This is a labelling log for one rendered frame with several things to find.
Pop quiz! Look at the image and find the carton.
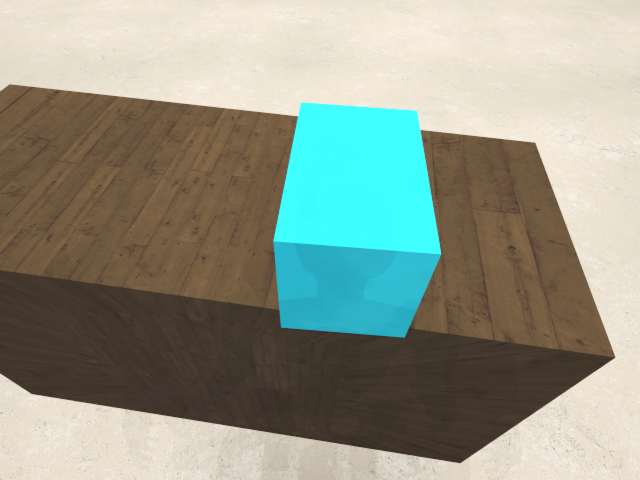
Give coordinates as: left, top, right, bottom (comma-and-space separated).
273, 102, 441, 338

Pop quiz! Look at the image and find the pedestal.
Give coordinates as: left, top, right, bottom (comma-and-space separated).
0, 84, 616, 463

